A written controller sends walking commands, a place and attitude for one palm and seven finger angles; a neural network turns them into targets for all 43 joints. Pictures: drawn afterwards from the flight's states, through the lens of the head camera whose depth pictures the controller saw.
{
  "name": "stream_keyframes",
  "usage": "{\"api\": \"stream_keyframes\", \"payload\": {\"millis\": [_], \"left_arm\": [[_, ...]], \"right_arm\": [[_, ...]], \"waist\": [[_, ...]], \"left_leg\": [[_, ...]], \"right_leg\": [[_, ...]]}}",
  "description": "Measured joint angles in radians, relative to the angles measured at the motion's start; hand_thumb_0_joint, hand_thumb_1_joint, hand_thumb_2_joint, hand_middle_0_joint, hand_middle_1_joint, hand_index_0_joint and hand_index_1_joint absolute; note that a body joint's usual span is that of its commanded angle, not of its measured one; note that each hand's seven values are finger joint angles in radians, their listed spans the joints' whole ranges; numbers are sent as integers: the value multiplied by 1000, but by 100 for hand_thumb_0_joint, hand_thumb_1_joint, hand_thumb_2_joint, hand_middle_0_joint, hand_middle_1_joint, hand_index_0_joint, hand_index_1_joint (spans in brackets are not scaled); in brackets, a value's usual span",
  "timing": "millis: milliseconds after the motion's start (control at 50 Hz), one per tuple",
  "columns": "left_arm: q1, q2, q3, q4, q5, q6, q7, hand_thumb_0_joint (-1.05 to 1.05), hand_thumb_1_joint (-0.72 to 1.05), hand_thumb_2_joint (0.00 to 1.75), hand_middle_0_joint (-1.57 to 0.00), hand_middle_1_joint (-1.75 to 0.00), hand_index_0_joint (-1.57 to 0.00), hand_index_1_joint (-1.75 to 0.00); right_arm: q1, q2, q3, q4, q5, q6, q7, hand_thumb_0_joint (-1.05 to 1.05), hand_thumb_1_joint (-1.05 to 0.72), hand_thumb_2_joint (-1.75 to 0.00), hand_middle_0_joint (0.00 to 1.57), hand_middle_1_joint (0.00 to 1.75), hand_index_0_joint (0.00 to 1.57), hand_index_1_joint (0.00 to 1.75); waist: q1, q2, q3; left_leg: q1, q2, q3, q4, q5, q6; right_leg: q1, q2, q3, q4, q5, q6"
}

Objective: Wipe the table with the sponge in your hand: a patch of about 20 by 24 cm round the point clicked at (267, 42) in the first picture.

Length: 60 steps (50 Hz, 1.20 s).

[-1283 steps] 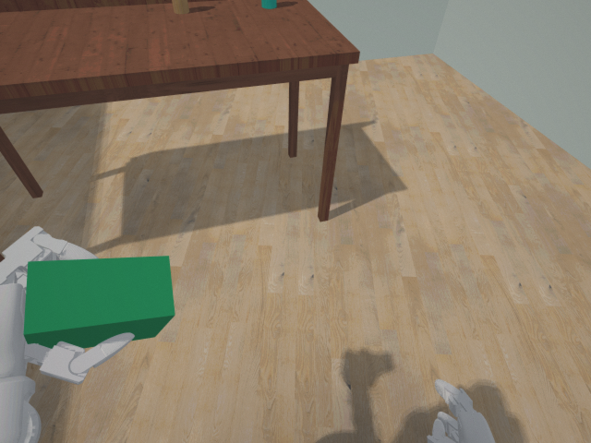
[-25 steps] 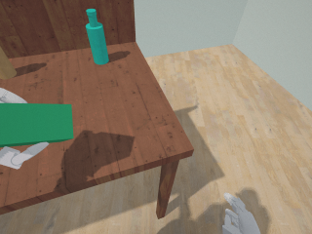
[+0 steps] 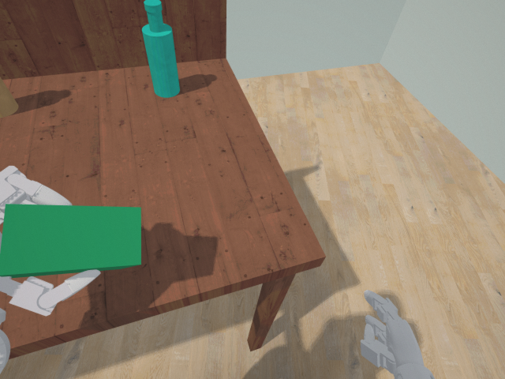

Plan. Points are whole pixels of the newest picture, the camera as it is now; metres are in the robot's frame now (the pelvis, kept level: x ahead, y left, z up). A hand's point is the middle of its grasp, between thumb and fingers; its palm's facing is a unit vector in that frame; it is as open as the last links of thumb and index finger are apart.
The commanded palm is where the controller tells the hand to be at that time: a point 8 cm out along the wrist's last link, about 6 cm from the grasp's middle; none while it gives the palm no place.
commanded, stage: come to a stop and stand still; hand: left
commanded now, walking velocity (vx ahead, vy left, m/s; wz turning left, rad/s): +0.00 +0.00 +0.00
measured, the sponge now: (93, 242) +0.23 +0.22 +0.15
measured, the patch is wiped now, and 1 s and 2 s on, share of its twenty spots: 0.00 0.00 0.00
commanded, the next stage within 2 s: look again from close up in 0.48 s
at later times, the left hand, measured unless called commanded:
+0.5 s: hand (43, 259) +0.20 +0.26 +0.15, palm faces +0.36 -0.86 -0.36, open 10.3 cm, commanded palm +0.14 +0.29 +0.18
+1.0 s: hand (45, 261) +0.20 +0.25 +0.16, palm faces +0.36 -0.87 -0.35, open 10.3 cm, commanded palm +0.14 +0.29 +0.18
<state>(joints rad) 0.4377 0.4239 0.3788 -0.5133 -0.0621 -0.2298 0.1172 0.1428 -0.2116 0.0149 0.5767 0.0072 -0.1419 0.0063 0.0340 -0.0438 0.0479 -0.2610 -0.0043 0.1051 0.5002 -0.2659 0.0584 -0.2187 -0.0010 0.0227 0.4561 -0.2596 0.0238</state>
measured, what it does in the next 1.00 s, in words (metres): stands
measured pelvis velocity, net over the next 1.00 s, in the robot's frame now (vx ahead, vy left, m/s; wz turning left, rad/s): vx -0.02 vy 0.01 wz -0.01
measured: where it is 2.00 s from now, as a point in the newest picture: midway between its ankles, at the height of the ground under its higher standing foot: outside the picture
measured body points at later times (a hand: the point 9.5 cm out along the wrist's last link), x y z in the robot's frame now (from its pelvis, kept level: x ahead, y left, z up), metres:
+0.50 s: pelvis -0.02 +0.01 +0.00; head +0.00 +0.04 +0.45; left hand +0.18 +0.30 +0.17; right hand +0.15 -0.22 -0.07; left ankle +0.00 +0.07 -0.74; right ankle -0.01 -0.14 -0.74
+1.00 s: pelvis -0.02 +0.01 +0.00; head +0.00 +0.03 +0.45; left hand +0.17 +0.30 +0.18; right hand +0.17 -0.21 -0.06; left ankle +0.00 +0.07 -0.74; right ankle -0.01 -0.14 -0.74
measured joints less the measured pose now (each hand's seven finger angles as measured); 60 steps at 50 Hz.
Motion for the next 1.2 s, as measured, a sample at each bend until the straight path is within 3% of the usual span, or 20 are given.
{"api": "stream_keyframes", "payload": {"millis": [200, 620, 1200], "left_arm": [[-20, -54, -44, 34, 16, 65, -2, -2, -52, 102, -69, -137, -72, -136], [8, -48, -39, 17, 22, 52, 1, -2, -52, 102, -69, -137, -72, -135], [-25, -50, -32, -2, 4, 72, -2, -2, -52, 102, -68, -137, -72, -135]], "right_arm": [[25, 22, 25, -22, -6, 24, -19, 2, -90, -90, 20, 30, 20, 30], [66, 8, 9, 3, -9, 23, -28, 2, -90, -90, 20, 30, 20, 30], [37, 42, 15, -24, -6, 35, -21, 2, -90, -90, 20, 30, 20, 30]], "waist": [[0, 8, 7], [-24, 14, 19], [-6, 2, 35]], "left_leg": [[24, 4, 4, -19, 19, 6], [32, -2, 11, -30, 38, 18], [41, 16, 15, -44, 43, -5]], "right_leg": [[33, 4, 4, -42, 34, 4], [44, -2, 10, -62, 59, 15], [39, 16, 14, -56, 57, -4]]}}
